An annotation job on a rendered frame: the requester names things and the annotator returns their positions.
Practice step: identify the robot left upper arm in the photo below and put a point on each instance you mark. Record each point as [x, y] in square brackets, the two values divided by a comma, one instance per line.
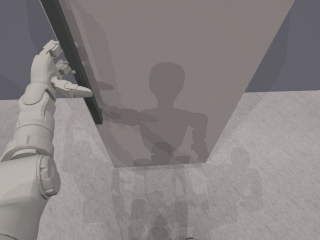
[26, 185]

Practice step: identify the handle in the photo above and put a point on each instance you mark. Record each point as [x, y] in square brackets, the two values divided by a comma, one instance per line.
[59, 24]

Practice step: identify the fridge door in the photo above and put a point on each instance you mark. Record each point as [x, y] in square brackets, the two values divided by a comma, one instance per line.
[168, 74]

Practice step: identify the left robot hand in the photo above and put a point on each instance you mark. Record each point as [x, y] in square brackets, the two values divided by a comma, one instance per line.
[44, 70]

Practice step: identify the robot left forearm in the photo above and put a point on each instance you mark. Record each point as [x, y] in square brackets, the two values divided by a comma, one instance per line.
[34, 131]

